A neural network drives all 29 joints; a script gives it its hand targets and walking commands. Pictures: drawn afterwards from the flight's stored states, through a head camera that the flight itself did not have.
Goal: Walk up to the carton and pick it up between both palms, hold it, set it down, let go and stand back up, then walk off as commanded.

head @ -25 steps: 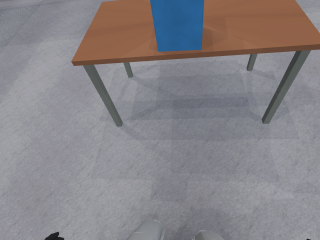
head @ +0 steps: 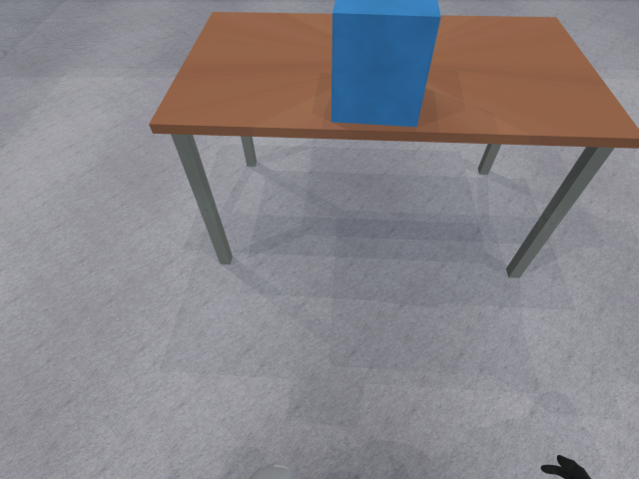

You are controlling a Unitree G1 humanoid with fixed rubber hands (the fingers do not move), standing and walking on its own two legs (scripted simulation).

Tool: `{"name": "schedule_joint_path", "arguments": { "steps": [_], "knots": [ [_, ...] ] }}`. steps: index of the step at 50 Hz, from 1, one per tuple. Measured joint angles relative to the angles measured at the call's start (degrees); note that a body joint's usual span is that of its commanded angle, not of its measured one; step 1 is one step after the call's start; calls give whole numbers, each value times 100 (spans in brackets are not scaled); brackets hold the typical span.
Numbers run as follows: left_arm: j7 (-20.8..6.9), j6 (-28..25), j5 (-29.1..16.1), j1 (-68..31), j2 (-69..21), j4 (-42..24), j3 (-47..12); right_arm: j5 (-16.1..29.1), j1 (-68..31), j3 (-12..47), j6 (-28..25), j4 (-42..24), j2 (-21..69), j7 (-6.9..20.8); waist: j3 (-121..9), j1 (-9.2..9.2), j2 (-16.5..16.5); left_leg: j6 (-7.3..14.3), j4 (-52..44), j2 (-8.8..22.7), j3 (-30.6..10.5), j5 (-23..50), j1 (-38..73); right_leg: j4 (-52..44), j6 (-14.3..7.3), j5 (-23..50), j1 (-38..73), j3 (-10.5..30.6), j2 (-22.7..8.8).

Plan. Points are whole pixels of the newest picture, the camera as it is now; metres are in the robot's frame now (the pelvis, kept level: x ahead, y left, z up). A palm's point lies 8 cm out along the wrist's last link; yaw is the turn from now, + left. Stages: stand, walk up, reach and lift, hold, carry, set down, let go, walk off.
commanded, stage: stand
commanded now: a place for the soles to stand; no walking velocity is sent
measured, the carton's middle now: (379, 54) +1.00 -0.08 +0.03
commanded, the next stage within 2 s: none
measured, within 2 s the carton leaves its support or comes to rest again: neither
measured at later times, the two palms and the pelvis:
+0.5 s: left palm out of the picture +0.06 +0.32 -0.10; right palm out of the picture +0.14 -0.31 -0.08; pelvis +0.00 +0.00 +0.00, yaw +0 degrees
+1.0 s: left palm out of the picture +0.05 +0.33 -0.10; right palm out of the picture +0.12 -0.29 -0.09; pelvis -0.01 +0.00 +0.00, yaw +0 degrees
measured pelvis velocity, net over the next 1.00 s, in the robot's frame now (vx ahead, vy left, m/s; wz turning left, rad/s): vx -0.01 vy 0.00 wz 0.00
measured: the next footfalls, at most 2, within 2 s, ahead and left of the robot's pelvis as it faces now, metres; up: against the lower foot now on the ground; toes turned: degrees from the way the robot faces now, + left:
none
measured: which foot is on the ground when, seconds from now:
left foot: down 0.00-1.00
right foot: down 0.00-1.00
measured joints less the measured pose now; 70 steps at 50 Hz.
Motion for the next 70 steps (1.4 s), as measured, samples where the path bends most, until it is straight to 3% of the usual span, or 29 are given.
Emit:
{"name": "schedule_joint_path", "arguments": {
  "steps": [2,5,14,70],
  "knots": [
    [-18,-13,23,-4,-2,103,1,0,-85,-1,23,1,41,6,-3,0,-18,0,0,2,15,-1,1,-55,11,272,4,16,1],
    [-27,-37,38,-6,-2,229,1,0,-191,-1,65,1,43,8,-9,0,-18,0,0,6,15,-8,0,-73,132,235,15,22,-1],
    [-28,-43,-4,-66,-2,285,1,0,-353,-2,33,1,-132,-5,-51,0,-18,0,0,10,17,-13,2,-74,199,232,16,24,-1],
    [-9,-10,23,-447,-2,1045,1,-1,-453,-1,129,427,41,63,-325,-4,-18,0,-191,25,17,195,5,-320,254,472,42,28,-2]
  ]
}}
